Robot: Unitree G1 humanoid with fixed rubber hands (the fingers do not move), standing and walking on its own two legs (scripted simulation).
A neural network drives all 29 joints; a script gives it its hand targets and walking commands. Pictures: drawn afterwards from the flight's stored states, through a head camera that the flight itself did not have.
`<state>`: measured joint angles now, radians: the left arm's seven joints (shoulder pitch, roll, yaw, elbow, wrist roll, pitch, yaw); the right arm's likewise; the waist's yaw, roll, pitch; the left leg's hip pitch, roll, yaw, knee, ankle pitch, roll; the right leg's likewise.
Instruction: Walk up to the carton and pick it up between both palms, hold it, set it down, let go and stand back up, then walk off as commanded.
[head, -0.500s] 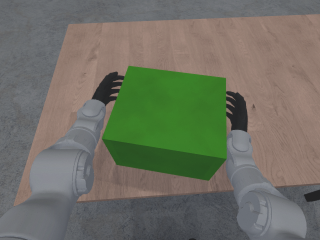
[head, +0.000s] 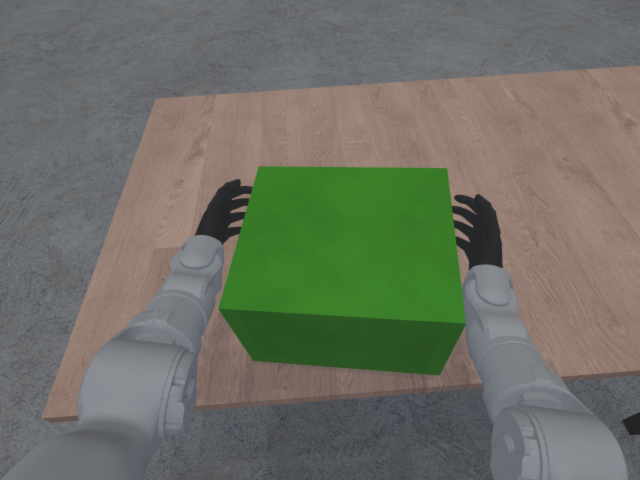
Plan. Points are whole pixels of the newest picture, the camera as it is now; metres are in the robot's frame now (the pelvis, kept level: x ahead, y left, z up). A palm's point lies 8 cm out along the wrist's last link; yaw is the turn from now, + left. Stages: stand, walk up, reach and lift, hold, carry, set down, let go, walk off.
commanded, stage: reach and lift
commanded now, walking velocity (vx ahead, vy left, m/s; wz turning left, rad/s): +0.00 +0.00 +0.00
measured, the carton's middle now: (346, 267) +0.40 -0.05 +0.02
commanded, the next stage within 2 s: none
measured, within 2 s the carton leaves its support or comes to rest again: neither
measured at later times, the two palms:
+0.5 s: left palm (186, 227) +0.43 +0.15 +0.10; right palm (469, 230) +0.38 -0.20 +0.09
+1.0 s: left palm (172, 249) +0.37 +0.16 +0.13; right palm (487, 233) +0.35 -0.20 +0.12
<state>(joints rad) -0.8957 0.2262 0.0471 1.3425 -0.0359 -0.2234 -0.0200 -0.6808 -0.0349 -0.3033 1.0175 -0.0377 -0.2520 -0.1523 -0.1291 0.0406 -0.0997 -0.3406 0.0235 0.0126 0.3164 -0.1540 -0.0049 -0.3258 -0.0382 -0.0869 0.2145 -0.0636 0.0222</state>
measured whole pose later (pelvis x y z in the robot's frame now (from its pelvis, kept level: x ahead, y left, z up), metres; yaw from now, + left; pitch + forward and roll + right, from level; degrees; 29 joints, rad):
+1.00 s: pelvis +0.00 +0.00 +0.00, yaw +1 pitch -4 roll -1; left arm -0.53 0.07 0.23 0.40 0.16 0.39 -0.05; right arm -0.54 -0.09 -0.13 0.59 0.09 0.12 -0.12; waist -0.09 -0.02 0.03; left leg -0.04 0.01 -0.03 0.30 -0.18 -0.01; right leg -0.04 -0.04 -0.08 0.24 -0.12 0.03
